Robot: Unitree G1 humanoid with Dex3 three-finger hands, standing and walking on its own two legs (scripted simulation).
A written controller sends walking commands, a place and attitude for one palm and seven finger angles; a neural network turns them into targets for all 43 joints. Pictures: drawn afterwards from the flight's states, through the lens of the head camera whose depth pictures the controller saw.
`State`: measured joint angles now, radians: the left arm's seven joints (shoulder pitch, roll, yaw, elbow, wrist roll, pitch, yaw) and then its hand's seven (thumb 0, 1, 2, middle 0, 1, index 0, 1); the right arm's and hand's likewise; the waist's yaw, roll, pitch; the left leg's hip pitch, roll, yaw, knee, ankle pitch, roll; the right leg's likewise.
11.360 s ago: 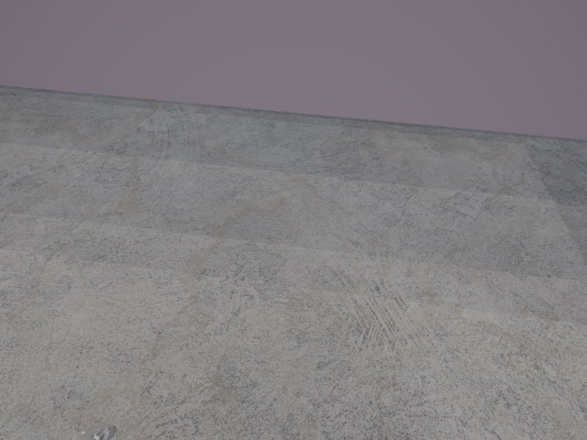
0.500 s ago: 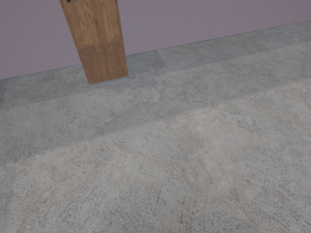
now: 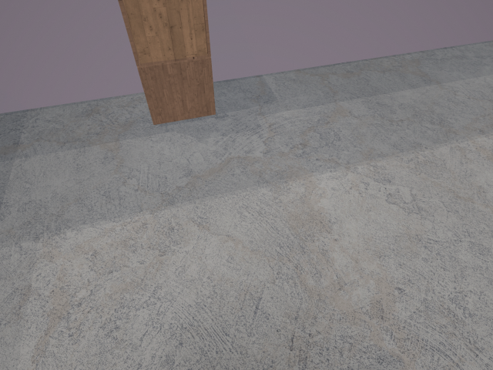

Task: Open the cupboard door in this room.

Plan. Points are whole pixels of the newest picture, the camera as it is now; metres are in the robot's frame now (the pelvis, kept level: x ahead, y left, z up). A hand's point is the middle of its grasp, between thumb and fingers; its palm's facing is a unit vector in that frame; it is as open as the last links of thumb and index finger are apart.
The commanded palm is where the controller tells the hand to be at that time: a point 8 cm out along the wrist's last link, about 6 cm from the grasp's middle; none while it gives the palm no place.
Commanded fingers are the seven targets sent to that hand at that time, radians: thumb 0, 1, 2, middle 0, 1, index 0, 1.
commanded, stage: turn or walk to find it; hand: left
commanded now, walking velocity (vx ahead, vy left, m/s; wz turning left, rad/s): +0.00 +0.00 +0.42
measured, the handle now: out of the picture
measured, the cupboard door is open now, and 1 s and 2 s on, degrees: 0 0 0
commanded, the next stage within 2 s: stand and wait in 1.36 s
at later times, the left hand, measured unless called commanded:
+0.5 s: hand out of the picture +0.09 +0.18 -0.13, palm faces +0.21 -0.93 -0.30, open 7.4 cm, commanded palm none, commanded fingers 0.00 0.90 0.90 -0.20 -0.30 -0.20 -0.30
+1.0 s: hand out of the picture -0.16 +0.13 -0.18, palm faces +0.51 -0.83 -0.25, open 7.4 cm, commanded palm none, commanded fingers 0.00 0.90 0.90 -0.20 -0.30 -0.20 -0.30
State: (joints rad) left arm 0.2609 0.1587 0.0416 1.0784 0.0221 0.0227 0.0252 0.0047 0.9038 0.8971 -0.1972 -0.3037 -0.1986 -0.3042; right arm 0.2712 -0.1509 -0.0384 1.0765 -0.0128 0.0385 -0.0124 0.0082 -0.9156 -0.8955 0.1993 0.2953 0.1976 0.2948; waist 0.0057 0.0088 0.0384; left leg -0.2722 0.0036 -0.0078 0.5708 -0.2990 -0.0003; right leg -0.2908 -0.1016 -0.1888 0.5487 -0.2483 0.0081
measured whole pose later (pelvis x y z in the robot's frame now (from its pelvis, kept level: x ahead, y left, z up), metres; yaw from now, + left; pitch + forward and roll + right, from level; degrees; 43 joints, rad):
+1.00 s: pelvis -0.04 -0.04 -0.01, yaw +28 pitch +0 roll +0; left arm 0.33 0.23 0.05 1.03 0.03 0.02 0.01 0.01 0.90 0.90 -0.20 -0.30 -0.20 -0.30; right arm 0.08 -0.23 -0.04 0.96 0.00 0.04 0.01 0.00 -0.91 -0.90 0.20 0.29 0.19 0.29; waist 0.05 -0.03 0.09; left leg -0.22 0.01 0.07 0.57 -0.34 -0.01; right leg -0.27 -0.15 -0.28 0.65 -0.34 0.00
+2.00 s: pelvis -0.07 -0.08 +0.00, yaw +46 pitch -1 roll +1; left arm 0.27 0.23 0.05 1.07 0.02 0.04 0.02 0.01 0.91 0.90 -0.20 -0.30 -0.20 -0.30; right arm 0.16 -0.18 -0.04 1.04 -0.01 0.03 -0.01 0.00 -0.91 -0.90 0.20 0.29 0.19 0.29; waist 0.03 -0.05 0.06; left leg -0.20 -0.01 0.04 0.54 -0.32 0.02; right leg -0.32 -0.09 -0.14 0.72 -0.43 0.02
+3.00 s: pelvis -0.08 -0.11 +0.00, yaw +70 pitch +0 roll +0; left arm 0.20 0.26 0.06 0.99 0.02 0.06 0.01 0.01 0.91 0.90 -0.20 -0.30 -0.20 -0.30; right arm 0.15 -0.19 -0.04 0.96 -0.01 0.02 -0.01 0.00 -0.90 -0.90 0.20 0.30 0.20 0.29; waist 0.02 -0.03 0.07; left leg -0.22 0.01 0.02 0.50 -0.28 0.01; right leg -0.45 -0.10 -0.06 1.04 -0.45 0.08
